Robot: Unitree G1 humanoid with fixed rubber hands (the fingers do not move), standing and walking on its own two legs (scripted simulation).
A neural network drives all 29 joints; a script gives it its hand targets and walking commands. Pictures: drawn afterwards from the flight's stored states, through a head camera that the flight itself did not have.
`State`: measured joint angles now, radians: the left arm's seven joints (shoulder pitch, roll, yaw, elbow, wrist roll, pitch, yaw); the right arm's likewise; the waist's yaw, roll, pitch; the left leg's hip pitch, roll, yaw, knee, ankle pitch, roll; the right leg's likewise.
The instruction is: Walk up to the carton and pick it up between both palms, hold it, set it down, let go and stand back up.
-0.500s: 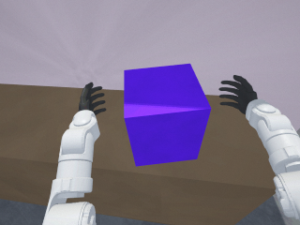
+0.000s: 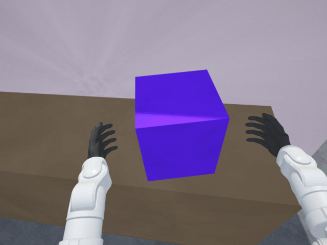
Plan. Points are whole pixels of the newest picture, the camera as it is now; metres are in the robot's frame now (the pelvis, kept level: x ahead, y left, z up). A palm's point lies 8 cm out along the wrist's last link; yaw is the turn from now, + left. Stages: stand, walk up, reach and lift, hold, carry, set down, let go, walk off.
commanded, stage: set down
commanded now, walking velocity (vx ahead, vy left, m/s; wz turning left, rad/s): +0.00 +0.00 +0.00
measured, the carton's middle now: (176, 127) +0.44 +0.02 +0.03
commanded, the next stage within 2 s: let go in 1.90 s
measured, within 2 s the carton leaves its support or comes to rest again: neither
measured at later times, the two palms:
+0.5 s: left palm (101, 179) +0.26 +0.20 +0.04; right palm (286, 177) +0.30 -0.25 +0.01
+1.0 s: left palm (98, 196) +0.23 +0.21 +0.01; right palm (287, 198) +0.26 -0.25 -0.01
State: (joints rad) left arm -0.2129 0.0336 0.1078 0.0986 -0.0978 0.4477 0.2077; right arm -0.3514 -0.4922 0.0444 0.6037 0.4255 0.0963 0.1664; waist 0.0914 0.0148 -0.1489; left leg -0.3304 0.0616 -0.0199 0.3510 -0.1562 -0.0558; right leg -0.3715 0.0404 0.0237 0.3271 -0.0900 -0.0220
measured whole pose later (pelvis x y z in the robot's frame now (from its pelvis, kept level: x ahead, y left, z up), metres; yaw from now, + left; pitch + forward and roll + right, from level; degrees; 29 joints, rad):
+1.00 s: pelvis +0.02 +0.00 +0.00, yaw +0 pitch +6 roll +0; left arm 0.20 0.04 0.00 0.13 -0.09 0.03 0.17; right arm 0.12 -0.44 0.04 0.56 0.35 -0.23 0.19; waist 0.08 -0.01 -0.10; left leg -0.25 0.06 -0.02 0.34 -0.19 -0.06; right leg -0.30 0.04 0.02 0.33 -0.13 -0.02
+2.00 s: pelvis +0.04 +0.01 +0.00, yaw +0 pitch +2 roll +0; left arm 0.26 0.20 0.00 0.40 -0.04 0.12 0.02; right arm 0.16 -0.31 0.02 0.57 0.13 -0.25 0.01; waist 0.05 -0.05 -0.01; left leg -0.15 0.05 -0.02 0.34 -0.22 -0.05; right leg -0.20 0.03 0.02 0.33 -0.17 -0.02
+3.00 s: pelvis +0.03 +0.03 +0.00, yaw +0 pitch +0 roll -2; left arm 0.27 0.39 0.01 0.62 -0.01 0.00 -0.02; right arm 0.12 -0.29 -0.03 0.57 0.02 -0.12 -0.01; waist 0.04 -0.05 -0.01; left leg -0.17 0.05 -0.02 0.47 -0.30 -0.02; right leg -0.18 0.03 0.02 0.38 -0.19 0.01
